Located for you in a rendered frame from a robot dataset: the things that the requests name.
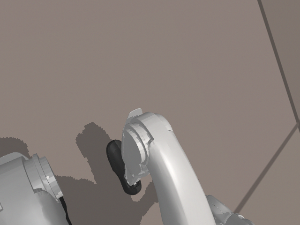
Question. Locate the left robot foot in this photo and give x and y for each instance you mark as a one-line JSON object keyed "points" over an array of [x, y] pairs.
{"points": [[65, 209]]}

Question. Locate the right robot foot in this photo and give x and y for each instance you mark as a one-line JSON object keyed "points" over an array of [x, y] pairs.
{"points": [[113, 151]]}

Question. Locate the right robot hand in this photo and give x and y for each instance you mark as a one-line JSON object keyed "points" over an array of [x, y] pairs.
{"points": [[220, 212]]}

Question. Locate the right robot arm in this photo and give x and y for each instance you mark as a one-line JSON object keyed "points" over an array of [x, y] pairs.
{"points": [[238, 219]]}

